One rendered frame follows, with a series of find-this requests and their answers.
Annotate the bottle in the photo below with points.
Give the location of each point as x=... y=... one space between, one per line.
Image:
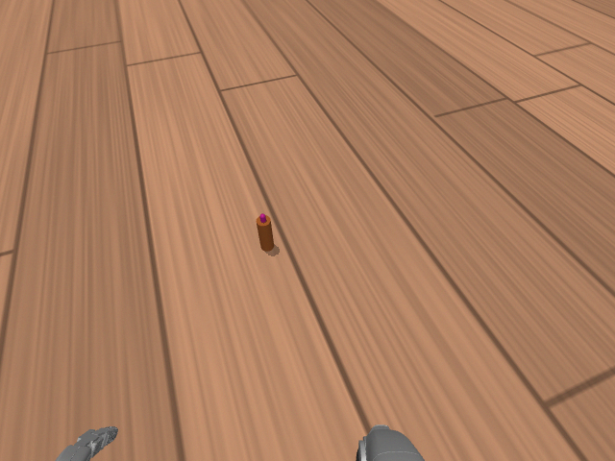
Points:
x=265 y=232

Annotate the left robot hand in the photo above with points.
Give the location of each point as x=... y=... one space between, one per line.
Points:
x=89 y=444

